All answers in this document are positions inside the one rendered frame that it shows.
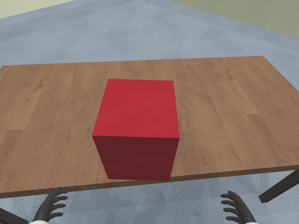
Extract table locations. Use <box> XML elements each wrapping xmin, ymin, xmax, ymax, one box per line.
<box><xmin>0</xmin><ymin>56</ymin><xmax>299</xmax><ymax>224</ymax></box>

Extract right robot hand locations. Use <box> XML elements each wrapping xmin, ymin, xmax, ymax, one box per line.
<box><xmin>221</xmin><ymin>191</ymin><xmax>256</xmax><ymax>224</ymax></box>

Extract left robot hand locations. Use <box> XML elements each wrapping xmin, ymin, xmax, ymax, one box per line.
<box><xmin>32</xmin><ymin>187</ymin><xmax>69</xmax><ymax>223</ymax></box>

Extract carton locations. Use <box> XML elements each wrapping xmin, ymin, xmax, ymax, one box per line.
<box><xmin>92</xmin><ymin>79</ymin><xmax>180</xmax><ymax>181</ymax></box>

